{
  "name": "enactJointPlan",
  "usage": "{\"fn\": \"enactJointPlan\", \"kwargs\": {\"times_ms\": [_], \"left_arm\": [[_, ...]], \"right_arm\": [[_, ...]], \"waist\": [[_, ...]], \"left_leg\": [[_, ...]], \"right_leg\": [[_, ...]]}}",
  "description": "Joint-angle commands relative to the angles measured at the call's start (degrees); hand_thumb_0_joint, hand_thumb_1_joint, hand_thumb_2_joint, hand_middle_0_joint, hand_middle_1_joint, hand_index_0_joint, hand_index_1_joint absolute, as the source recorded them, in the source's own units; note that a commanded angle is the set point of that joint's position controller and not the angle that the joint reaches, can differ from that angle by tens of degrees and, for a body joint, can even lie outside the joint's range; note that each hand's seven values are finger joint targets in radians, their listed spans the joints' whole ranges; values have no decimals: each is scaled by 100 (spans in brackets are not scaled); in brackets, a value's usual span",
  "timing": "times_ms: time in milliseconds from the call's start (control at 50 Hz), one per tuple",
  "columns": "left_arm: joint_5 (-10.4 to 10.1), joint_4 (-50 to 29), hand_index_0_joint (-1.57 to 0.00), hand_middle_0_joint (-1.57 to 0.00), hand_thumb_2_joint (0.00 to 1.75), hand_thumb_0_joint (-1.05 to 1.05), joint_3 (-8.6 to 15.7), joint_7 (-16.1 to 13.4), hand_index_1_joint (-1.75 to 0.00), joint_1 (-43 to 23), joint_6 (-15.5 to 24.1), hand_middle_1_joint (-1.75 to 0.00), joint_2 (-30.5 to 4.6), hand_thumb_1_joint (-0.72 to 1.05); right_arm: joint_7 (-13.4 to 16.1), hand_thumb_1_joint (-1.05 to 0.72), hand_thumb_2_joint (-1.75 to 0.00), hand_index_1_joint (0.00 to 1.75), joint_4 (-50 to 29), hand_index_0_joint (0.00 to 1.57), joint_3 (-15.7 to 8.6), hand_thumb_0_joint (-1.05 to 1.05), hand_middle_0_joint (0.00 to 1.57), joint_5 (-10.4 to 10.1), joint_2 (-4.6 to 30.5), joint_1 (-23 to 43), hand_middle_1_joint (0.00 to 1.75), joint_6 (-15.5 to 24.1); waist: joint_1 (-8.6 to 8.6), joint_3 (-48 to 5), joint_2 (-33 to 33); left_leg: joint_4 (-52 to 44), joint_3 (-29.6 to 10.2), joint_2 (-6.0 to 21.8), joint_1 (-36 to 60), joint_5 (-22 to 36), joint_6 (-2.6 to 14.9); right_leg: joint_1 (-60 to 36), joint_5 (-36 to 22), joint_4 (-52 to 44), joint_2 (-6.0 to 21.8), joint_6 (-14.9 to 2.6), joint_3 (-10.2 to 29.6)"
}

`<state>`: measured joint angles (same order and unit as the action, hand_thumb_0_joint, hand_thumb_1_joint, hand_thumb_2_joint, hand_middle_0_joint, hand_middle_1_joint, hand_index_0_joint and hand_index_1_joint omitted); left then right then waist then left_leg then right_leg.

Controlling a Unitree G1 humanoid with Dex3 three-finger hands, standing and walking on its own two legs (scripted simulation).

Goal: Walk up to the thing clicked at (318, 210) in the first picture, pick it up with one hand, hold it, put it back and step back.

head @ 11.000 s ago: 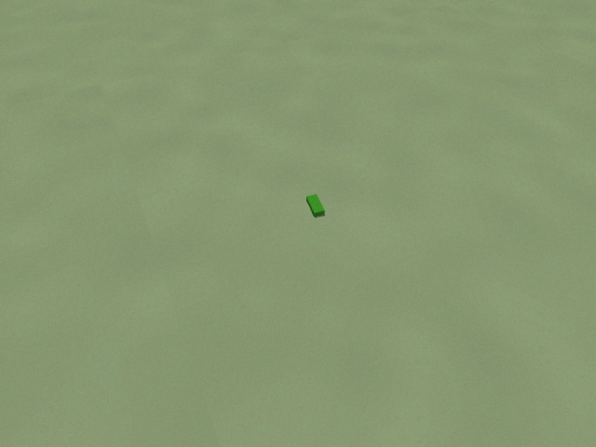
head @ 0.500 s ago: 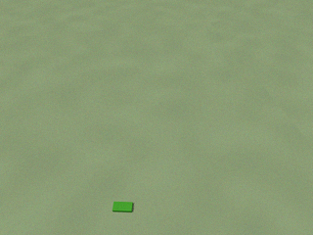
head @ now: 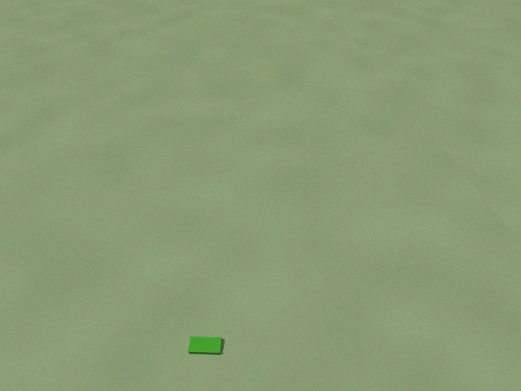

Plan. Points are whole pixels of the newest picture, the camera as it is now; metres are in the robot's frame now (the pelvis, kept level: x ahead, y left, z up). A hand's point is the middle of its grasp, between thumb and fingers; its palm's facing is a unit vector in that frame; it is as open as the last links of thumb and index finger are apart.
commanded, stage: stand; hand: left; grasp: from above
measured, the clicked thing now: (205, 345) +0.42 +0.23 -0.77
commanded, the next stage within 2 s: rise first in 0.36 s
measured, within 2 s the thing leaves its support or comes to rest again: neither
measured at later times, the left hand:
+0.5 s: hand out of the picture +0.07 +0.25 -0.16, palm faces -0.01 -0.94 -0.35, open 7.4 cm
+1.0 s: hand out of the picture +0.13 +0.26 -0.21, palm faces -0.09 -0.91 -0.41, open 13.0 cm
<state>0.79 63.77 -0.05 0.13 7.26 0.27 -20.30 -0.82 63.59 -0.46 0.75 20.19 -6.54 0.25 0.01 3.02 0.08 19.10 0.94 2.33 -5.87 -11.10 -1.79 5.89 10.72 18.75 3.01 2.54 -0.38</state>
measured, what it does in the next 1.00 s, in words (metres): lowers itself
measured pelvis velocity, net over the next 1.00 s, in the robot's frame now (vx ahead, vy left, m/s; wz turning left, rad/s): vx -0.02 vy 0.00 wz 0.00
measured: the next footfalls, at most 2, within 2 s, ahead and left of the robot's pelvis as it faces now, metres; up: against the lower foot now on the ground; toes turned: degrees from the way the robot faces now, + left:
none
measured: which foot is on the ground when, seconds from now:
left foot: down 0.00-1.00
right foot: down 0.00-1.00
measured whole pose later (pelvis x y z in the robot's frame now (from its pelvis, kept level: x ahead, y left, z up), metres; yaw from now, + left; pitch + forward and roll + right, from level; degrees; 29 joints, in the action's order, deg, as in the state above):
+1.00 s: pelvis -0.02 +0.00 -0.06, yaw +0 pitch +13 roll -1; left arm 11.5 43.9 9.6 1.0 5.5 -7.4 -18.5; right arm 0.1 36.7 -2.9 -0.4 14.2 -13.6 5.1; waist 1.7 -3.9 -0.1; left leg 54.2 -0.5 3.1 -41.4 -25.6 -1.7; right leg 40.7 24.5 52.5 2.5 2.7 0.2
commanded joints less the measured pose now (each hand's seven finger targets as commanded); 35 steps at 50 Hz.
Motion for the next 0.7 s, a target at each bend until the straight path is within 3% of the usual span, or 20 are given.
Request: {"fn": "enactJointPlan", "kwargs": {"times_ms": [0, 220, 320, 400, 440, 460, 480, 500, 520, 540, 560, 580, 600, 620, 680], "left_arm": [[-17, -339, -20, -20, 90, 0, 265, -52, -30, -128, 138, -30, -1233, 90], [-17, -337, -20, -20, 90, 0, 263, -58, -30, -119, 139, -30, -1230, 90], [0, -323, -20, -20, 90, 0, 255, -59, -30, -130, 119, -30, -1230, 90], [-8, -316, -20, -20, 90, 0, 256, -59, -30, -81, 136, -30, -1220, 90], [-3, -319, -21, -22, 92, 0, 263, -64, -33, -141, 128, -33, -1231, 84], [-330, -2330, -24, -28, 92, 0, 271, -141, -41, -2152, 662, -41, -242, 78], [-305, -1818, -22, -26, 90, 0, 350, -185, -49, -2812, 623, -49, -508, 70], [-187, -915, -23, -26, 88, 0, 645, -199, -57, -1736, 412, -57, -1011, 62], [-66, -502, -23, -24, 86, 0, 796, -131, -64, -1516, 295, -63, -1184, 54], [28, -539, -22, -23, 87, 0, 878, -60, -69, -1906, 268, -69, -1326, 46], [191, -542, -24, -23, 84, 0, 1051, 2, -75, -1864, 317, -76, -1493, 38], [335, -235, -24, -22, 83, 0, 1175, 51, -80, -1216, 233, -81, -1425, 30], [470, -325, -24, -22, 84, 0, 1274, 113, -82, -786, 168, -84, -1378, 22], [539, -445, -24, -23, 84, 0, 1278, 145, -84, -526, 94, -85, -1302, 14], [694, -914, -23, -23, 84, 0, 1136, 128, -87, -566, -264, -88, -1029, -10]], "right_arm": [[104, -90, -90, 30, -301, 20, -230, 0, 20, -19, 1232, 128, 30, 128], [111, -90, -90, 30, -316, 20, -219, 0, 20, -22, 1228, 143, 30, 136], [112, -90, -90, 30, -297, 20, -214, 0, 20, -16, 1230, 146, 30, 110], [112, -90, -90, 30, -312, 20, -228, 0, 20, -20, 1259, 179, 30, 131], [118, -91, -90, 30, -306, 20, -214, 0, 20, -17, 1228, 114, 30, 134], [241, -99, -92, 30, -1884, 20, 49, 0, 20, -416, 283, 92, 30, 410], [310, -91, -90, 30, -1541, 20, 19, 0, 20, -417, 430, -182, 30, 399], [377, -88, -90, 30, -1618, 20, -102, 0, 20, -448, 635, -395, 30, 327], [382, -86, -89, 30, -1658, 20, -179, 0, 20, -395, 632, -477, 30, 298], [386, -88, -90, 30, -1811, 20, -211, 0, 20, -370, 598, -521, 30, 315], [388, -89, -90, 30, -1927, 20, -326, 0, 20, -279, 613, -570, 30, 346], [369, -91, -90, 30, -1971, 20, -391, 0, 20, -211, 572, -734, 30, 360], [327, -89, -89, 30, -2100, 20, -460, 0, 20, -161, 533, -799, 30, 382], [296, -91, -90, 30, -2279, 20, -467, 0, 20, -164, 501, -797, 30, 390], [276, -88, -89, 30, -2638, 20, -490, 0, 20, -213, 441, -660, 30, 411]], "waist": [[2, -404, 21], [-13, -491, 36], [-8, -315, -6], [-35, -564, 31], [1, -439, 11], [663, -51, 87], [541, -167, -152], [340, -125, -167], [286, -366, -288], [253, -522, -418], [147, -982, -241], [83, -1224, -63], [-108, -1531, 118], [-176, -1606, 238], [-93, -1502, 249]], "left_leg": [[-260, -401, 544, 35, 833, 262], [-229, -402, 568, 83, 1119, 261], [-301, -420, 537, -84, 746, 250], [-196, -407, 574, 120, 1063, 271], [-253, -397, 549, -9, 1028, 256], [116, 254, -221, -658, 91, 196], [215, 204, -238, -615, -47, 212], [273, 231, -228, -764, -161, 203], [528, 219, -276, -980, -88, 222], [756, 184, -262, -1113, 33, 240], [928, 183, -263, -1134, 173, 216], [1140, 180, -310, -1297, 318, 199], [1286, 176, -330, -1416, 516, 165], [1337, 188, -349, -1446, 586, 137], [1357, 167, -339, -1576, 588, 126]], "right_leg": [[-24, -859, -285, 509, -333, 382], [-81, -1085, -203, 515, -323, 331], [0, -757, -290, 488, -308, 332], [-113, -1058, -211, 519, -310, 328], [-112, -1059, -218, 515, -313, 320], [1296, -423, 174, -272, -237, -91], [1073, -186, 180, -274, -224, -177], [1043, 80, 204, -316, -262, -232], [1140, 70, 361, -292, -273, -222], [1231, -60, 586, -302, -264, -219], [1162, -250, 836, -277, -272, -195], [1202, -409, 1062, -244, -285, -172], [1130, -526, 1234, -238, -325, -155], [1097, -533, 1317, -252, -338, -153], [1275, -482, 1301, -298, -325, -183]]}}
